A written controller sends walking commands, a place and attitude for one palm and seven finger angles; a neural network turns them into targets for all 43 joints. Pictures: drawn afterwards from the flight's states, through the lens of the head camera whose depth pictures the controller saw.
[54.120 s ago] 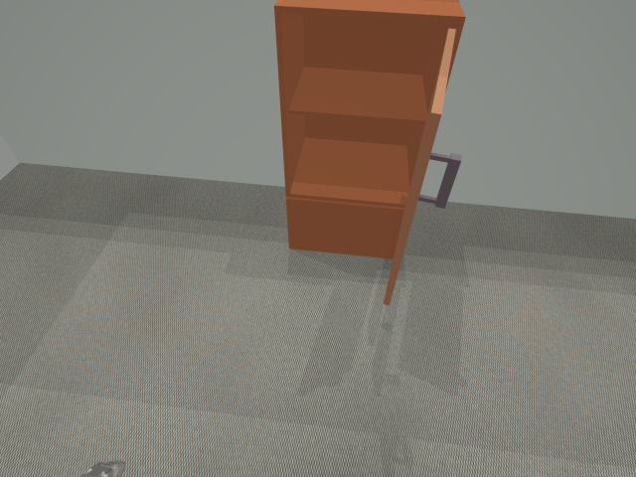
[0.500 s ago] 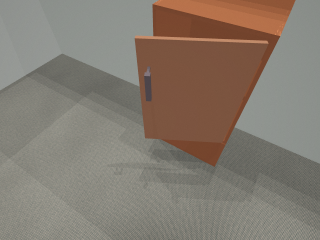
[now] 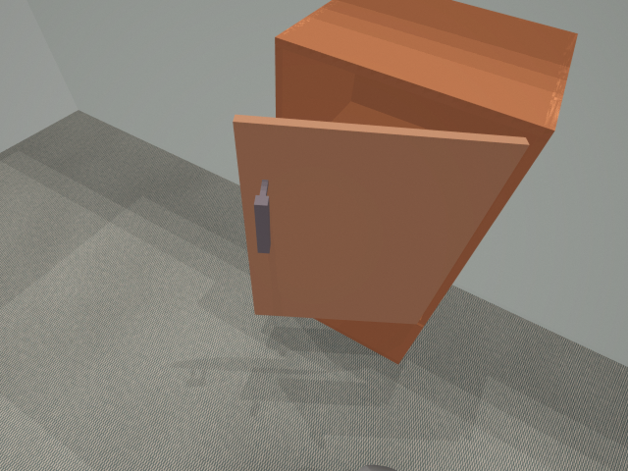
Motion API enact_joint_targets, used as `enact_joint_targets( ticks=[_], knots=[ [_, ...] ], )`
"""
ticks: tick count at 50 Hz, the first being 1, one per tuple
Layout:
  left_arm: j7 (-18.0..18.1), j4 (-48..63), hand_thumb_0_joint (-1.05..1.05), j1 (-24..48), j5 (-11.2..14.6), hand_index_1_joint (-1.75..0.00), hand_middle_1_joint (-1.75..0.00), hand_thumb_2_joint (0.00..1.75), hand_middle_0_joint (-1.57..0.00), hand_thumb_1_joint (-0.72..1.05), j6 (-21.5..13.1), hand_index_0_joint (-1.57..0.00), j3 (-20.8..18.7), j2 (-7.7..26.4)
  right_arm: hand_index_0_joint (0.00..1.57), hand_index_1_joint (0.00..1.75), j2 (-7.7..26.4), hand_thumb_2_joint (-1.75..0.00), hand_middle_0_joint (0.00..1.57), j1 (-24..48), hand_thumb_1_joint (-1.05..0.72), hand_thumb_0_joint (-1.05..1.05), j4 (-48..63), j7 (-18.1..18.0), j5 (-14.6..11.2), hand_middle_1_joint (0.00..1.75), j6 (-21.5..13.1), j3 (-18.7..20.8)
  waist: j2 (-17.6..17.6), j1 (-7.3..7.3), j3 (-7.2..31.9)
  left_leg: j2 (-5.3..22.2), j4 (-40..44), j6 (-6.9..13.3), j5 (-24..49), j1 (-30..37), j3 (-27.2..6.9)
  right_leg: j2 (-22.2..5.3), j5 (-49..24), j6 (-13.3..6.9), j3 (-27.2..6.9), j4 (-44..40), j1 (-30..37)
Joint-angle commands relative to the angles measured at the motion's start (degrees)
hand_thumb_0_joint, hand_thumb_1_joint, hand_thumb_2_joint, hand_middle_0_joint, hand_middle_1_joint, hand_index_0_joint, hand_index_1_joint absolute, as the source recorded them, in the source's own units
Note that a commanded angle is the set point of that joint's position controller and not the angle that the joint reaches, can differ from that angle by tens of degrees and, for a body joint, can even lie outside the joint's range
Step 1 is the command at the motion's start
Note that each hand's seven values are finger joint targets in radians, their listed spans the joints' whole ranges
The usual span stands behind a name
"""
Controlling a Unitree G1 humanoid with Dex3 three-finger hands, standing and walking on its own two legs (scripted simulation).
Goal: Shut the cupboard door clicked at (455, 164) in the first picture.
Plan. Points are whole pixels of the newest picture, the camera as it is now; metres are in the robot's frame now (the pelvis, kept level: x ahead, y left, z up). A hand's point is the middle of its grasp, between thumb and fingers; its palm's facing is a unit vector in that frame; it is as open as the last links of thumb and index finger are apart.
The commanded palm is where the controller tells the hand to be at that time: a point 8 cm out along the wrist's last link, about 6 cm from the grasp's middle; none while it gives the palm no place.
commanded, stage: come to a stop and stand still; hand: left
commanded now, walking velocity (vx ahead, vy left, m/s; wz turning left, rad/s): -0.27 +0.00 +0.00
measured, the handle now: (264, 217) +0.51 +0.11 -0.02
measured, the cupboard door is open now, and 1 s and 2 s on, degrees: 27 27 27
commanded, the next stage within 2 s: look again from close up in 1.16 s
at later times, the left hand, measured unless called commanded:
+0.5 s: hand out of the picture +0.10 +0.16 -0.18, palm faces +0.08 -0.98 -0.20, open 7.4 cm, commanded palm none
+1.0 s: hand out of the picture -0.01 +0.16 -0.17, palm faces +0.03 -0.98 -0.19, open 7.4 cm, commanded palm none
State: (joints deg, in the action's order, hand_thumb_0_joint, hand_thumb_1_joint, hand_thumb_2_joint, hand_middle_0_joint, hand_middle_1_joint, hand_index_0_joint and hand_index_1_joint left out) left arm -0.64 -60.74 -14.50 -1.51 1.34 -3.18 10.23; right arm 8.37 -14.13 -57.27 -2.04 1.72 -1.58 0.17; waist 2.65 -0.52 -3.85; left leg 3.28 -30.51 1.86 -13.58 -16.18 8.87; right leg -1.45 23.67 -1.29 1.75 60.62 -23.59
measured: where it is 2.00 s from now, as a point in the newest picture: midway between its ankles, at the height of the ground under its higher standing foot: outside the picture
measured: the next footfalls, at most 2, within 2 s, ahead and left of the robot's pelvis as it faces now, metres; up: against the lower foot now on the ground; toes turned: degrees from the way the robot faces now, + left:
right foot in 0.16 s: +0.12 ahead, -0.16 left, +0.00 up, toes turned -2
left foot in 0.52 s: +0.05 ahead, +0.10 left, +0.00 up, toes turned +4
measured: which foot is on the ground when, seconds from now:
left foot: down 0.00-0.18, up 0.20-0.50, down 0.52-1.00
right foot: up 0.00-0.14, down 0.16-0.52, up 0.54-0.74, down 0.76-1.00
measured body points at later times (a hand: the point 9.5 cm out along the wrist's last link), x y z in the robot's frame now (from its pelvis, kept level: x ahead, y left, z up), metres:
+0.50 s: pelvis +0.03 -0.02 +0.00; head +0.07 -0.01 +0.44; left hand +0.09 +0.22 -0.16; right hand +0.12 -0.28 -0.14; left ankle +0.00 +0.09 -0.73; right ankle +0.08 -0.16 -0.73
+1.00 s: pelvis +0.00 -0.01 +0.01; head +0.01 -0.01 +0.46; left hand -0.01 +0.21 -0.15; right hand +0.03 -0.25 -0.15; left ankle +0.01 +0.09 -0.73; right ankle -0.02 -0.13 -0.73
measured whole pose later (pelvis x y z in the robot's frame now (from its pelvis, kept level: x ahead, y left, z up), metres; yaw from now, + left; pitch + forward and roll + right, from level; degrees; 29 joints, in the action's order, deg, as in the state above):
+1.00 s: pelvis +0.00 -0.01 +0.01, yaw +1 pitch -2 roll +0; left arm 1.5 -64.0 -15.9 -0.9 0.8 -0.3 8.7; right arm 9.9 -12.5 -62.7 -1.4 0.1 1.1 0.4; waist 0.5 -0.1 -2.6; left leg 0.0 -22.9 0.9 -11.2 -10.2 3.5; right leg 0.5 14.9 -0.6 -1.0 24.1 -7.6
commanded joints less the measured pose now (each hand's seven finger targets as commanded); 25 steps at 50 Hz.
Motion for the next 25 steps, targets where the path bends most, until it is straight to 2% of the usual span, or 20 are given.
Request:
enact_joint_targets(
  ticks=[1,3,4,5,6,7,8,9,10,11,13,14,16,18,19,21,22,23,24,25],
  knots=[
    [0.66,2.73,0.0,-3.65,0.51,-0.3,-0.3,0.9,-0.2,0.9,0.19,-0.2,0.29,0.13,0.2,0.3,9.21,-0.9,0.2,-0.61,-0.9,0.0,1.03,-0.56,-0.15,0.3,0.17,2.1,-9.52,1.54,2.47,12.51,14.06,6.34,18.12,-1.39,-8.8,-1.26,-4.61,2.17,0.62,-14.88,5.97],
    [1.04,2.54,0.0,-3.75,0.43,-0.3,-0.3,0.9,-0.2,0.9,0.36,-0.2,0.25,0.98,0.2,0.3,9.88,-0.9,0.2,0.18,-0.9,0.0,0.47,-0.46,-0.52,0.3,1.1,2.69,-11.05,1.78,2.66,12.48,12.18,6.19,15.24,-1.19,-8.59,-0.47,-6.99,2.56,2.24,-20.41,8.74],
    [1.15,2.79,0.0,-3.75,0.24,-0.3,-0.3,0.9,-0.2,0.9,0.26,-0.2,0.09,1.98,0.2,0.3,9.66,-0.9,0.2,0.47,-0.9,0.0,0.19,-0.37,-0.65,0.3,1.41,2.87,-10.52,2.17,1.99,11.64,10.37,5.41,15.44,-1.46,-8.14,-0.01,-8.84,2.45,2.57,-23.92,9.91],
    [1.22,2.85,0.0,-5.1,0.22,-0.3,-0.3,0.9,-0.2,0.9,0.24,-0.2,-0.24,2.88,0.2,0.3,10.08,-0.9,0.2,1.19,-0.9,0.0,0.39,-0.21,-0.83,0.3,1.79,3.28,-9.91,3.09,2.19,10.81,8.25,4.15,12.82,-2.42,-7.43,0.0,-13.37,2.37,2.49,-27.78,12.23],
    [1.44,2.99,0.0,-5.48,0.01,-0.3,-0.3,0.9,-0.2,0.9,-0.07,-0.2,-0.52,4.75,0.2,0.3,9.26,-0.9,0.2,0.87,-0.9,0.0,0.43,0.05,-1.05,0.3,2.1,3.59,-6.75,3.15,2.39,8.38,5.36,2.14,8.93,-3.35,-6.47,-1.19,-19.12,1.86,-0.01,-31.15,13.81],
    [1.74,3.83,0.0,-5.21,-0.34,-0.3,-0.3,0.9,-0.2,0.9,-0.62,-0.2,-0.85,7.29,0.2,0.3,7.96,-0.9,0.2,-0.03,-0.9,0.0,0.78,0.41,-1.3,0.3,2.43,3.76,-0.68,2.89,2.52,4.18,0.44,-0.51,1.9,-3.7,-3.94,-5.72,-27.97,0.09,-6.37,-33.94,12.77],
    [1.88,4.56,0.0,-2.94,-0.61,-0.3,-0.3,0.9,-0.2,0.9,-0.83,-0.2,-1.02,10.64,0.2,0.3,5.8,-0.9,0.2,-2.76,-0.9,0.0,0.97,0.92,-1.51,0.3,2.97,3.77,5.74,1.21,2.65,-1.1,-6.2,-2.49,-8.95,-5.04,-1.21,-13.6,-34.78,-3.61,-13.53,-37.36,11.64],
    [1.85,5.24,0.0,-2.33,-0.44,-0.3,-0.3,0.9,-0.2,0.9,-0.89,-0.2,-1.16,12.39,0.2,0.3,4.73,-0.9,0.2,-3.85,-0.9,0.0,1.18,0.93,-1.51,0.3,3.9,3.85,6.84,0.91,3.4,-2.85,-13.94,-3.09,-17.41,-2.43,-2.34,-18.97,-38.66,-7.79,-16.82,-40.85,8.79],
    [2.14,5.21,0.0,-1.15,-0.32,-0.3,-0.3,0.9,-0.2,0.9,-1.16,-0.2,-1.33,12.33,0.2,0.3,4.74,-0.9,0.2,-3.15,-0.9,0.0,1.08,0.57,-1.32,0.3,4.52,3.95,11.81,1.3,5.8,-2.6,-21.27,-3.03,-21.63,-4.12,-5.47,-19.57,-45.96,-10.21,-18.22,-40.62,10.88],
    [2.57,5.32,0.0,-0.11,-0.28,-0.3,-0.3,0.9,-0.2,0.9,-1.17,-0.2,-1.4,11.34,0.2,0.3,6.01,-0.9,0.2,-2.62,-0.9,0.0,1.08,0.31,-1.41,0.3,4.43,4.05,13.67,1.58,6.3,-2.59,-27.01,-2.99,-21.69,-7.13,-8.09,-19.69,-52.79,-11.72,-17.79,-38.64,13.9],
    [3.1,6.12,0.0,0.79,-0.22,-0.3,-0.3,0.9,-0.2,0.9,-1.0,-0.2,-1.64,10.7,0.2,0.3,6.82,-0.9,0.2,-1.23,-0.9,0.0,1.22,0.3,-1.68,0.3,4.14,3.96,8.14,1.91,8.69,-2.94,-32.86,-3.71,-19.01,-10.59,-10.22,-18.61,-58.85,-11.97,-14.41,-35.95,19.28],
    [3.37,6.4,0.0,1.03,-0.23,-0.3,-0.3,0.9,-0.2,0.9,-0.77,-0.2,-1.9,10.75,0.2,0.3,6.73,-0.9,0.2,-0.46,-0.9,0.0,1.67,0.4,-1.7,0.3,4.15,3.9,6.24,2.29,9.38,-2.86,-32.51,-3.87,-18.47,-10.92,-10.18,-18.84,-58.71,-11.79,-13.05,-35.51,20.41],
    [3.6,7.09,0.0,1.12,-0.39,-0.3,-0.3,0.9,-0.2,0.9,-0.77,-0.2,-2.13,10.78,0.2,0.3,6.48,-0.9,0.2,1.33,-0.9,0.0,2.65,0.64,-1.52,0.3,4.34,3.66,6.26,2.69,9.56,-2.96,-29.65,-4.48,-17.33,-10.45,-10.45,-18.43,-56.39,-11.31,-12.21,-36.13,20.22],
    [3.61,7.27,0.0,1.26,-0.52,-0.3,-0.3,0.9,-0.2,0.9,-0.66,-0.2,-2.25,10.9,0.2,0.3,6.2,-0.9,0.2,1.88,-0.9,0.0,3.29,0.85,-1.48,0.3,4.38,3.49,7.96,2.81,9.44,-3.08,-24.75,-4.58,-16.19,-8.94,-10.04,-17.97,-53.47,-11.09,-11.73,-36.65,19.54],
    [3.56,7.28,0.0,1.75,-0.61,-0.3,-0.3,0.9,-0.2,0.9,-0.53,-0.2,-2.23,10.91,0.2,0.3,6.03,-0.9,0.2,1.79,-0.9,0.0,3.16,0.9,-1.55,0.3,4.31,3.48,7.16,2.71,9.22,-3.01,-21.66,-4.37,-15.69,-7.21,-9.45,-17.56,-50.69,-10.87,-11.21,-36.86,18.79],
    [3.35,7.64,0.0,2.42,-0.75,-0.3,-0.3,0.9,-0.2,0.9,-0.33,-0.2,-2.31,11.25,0.2,0.3,5.64,-0.9,0.2,0.46,-0.9,0.0,3.14,0.94,-1.51,0.3,4.13,3.22,7.86,1.78,8.77,-3.19,-12.94,-4.21,-12.97,-3.96,-8.16,-16.25,-45.56,-9.76,-10.85,-36.53,16.83],
    [3.23,7.51,0.0,2.87,-0.67,-0.3,-0.3,0.9,-0.2,0.9,-0.2,-0.2,-2.3,11.13,0.2,0.3,5.65,-0.9,0.2,-0.78,-0.9,0.0,2.87,0.89,-1.53,0.3,3.94,3.17,8.17,1.06,8.61,-3.27,-6.53,-4.04,-9.73,-1.36,-7.49,-15.35,-41.85,-8.58,-10.47,-35.67,15.66],
    [3.15,7.38,0.0,3.4,-0.34,-0.3,-0.3,0.9,-0.2,0.9,-0.02,-0.2,-2.26,10.9,0.2,0.3,5.96,-0.9,0.2,-2.75,-0.9,0.0,2.25,0.84,-1.43,0.3,3.71,3.1,7.59,-0.04,8.69,-3.32,1.11,-3.85,-3.11,4.18,-6.9,-13.97,-35.2,-6.54,-9.87,-34.55,12.35],
    [3.02,7.37,0.0,3.72,0.05,-0.3,-0.3,0.9,-0.2,0.9,0.2,-0.2,-1.91,9.57,0.2,0.3,6.83,-0.9,0.2,-4.51,-0.9,0.0,1.64,0.99,-1.34,0.3,3.17,3.23,3.82,-0.93,9.01,-1.5,8.62,-3.42,3.36,10.01,-7.9,-11.3,-26.19,-3.97,-7.9,-31.29,8.33],
    [2.81,8.07,0.0,2.17,0.57,-0.3,-0.3,0.9,-0.2,0.9,0.79,-0.2,-1.34,6.51,0.2,0.3,10.91,-0.9,0.2,-3.13,-0.9,0.0,2.57,0.93,-0.71,0.3,2.65,3.73,-9.81,0.14,7.82,7.46,12.69,-0.19,9.06,10.58,-17.91,-4.48,-10.22,-0.24,-3.31,-26.54,2.47]
  ],
)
